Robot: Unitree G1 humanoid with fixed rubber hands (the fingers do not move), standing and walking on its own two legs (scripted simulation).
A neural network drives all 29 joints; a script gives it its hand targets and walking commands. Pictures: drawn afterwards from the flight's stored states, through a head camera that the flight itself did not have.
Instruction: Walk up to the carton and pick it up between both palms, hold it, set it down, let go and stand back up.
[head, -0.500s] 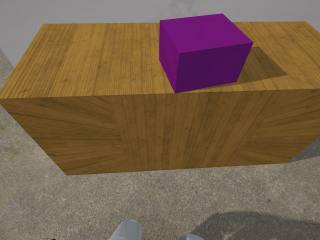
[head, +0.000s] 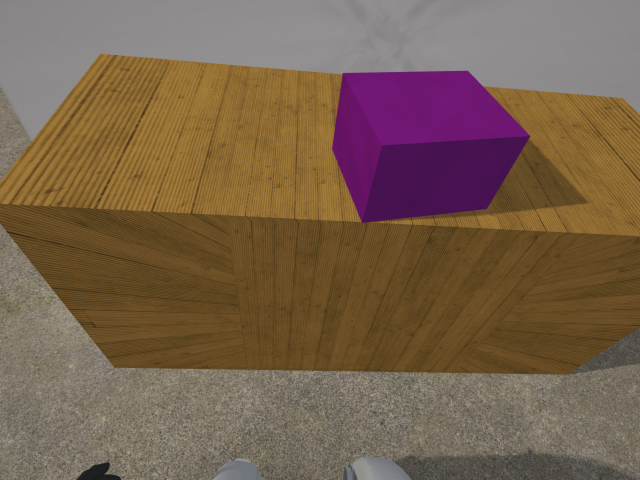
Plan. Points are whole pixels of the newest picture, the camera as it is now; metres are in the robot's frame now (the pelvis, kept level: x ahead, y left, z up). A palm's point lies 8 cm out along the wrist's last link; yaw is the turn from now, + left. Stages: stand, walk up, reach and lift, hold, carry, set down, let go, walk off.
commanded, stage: walk up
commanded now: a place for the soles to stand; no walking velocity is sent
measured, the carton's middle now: (417, 143) +0.69 -0.16 +0.05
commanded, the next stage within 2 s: none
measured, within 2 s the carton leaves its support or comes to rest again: neither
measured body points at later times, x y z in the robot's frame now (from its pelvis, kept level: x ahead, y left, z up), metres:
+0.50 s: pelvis +0.04 -0.07 +0.00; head +0.09 -0.09 +0.44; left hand +0.08 +0.26 -0.09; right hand +0.13 -0.36 -0.13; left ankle +0.05 +0.07 -0.65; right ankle +0.04 -0.16 -0.69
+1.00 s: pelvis +0.03 -0.06 -0.01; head +0.06 -0.04 +0.44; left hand +0.11 +0.25 -0.13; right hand +0.14 -0.37 -0.09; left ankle +0.09 +0.09 -0.69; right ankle +0.07 -0.17 -0.69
